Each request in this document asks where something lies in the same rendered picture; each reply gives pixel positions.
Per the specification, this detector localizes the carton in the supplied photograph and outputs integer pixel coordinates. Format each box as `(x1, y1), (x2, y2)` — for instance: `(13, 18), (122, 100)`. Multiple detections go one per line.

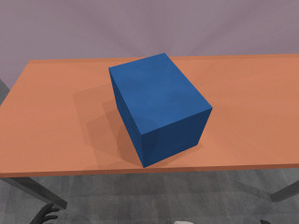
(108, 53), (213, 168)

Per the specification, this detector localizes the table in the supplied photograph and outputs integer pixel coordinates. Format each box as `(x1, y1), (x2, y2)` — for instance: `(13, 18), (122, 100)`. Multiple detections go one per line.
(0, 53), (299, 210)

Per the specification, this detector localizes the robot left hand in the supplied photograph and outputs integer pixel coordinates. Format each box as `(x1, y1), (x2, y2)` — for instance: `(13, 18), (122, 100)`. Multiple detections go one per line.
(30, 203), (60, 224)

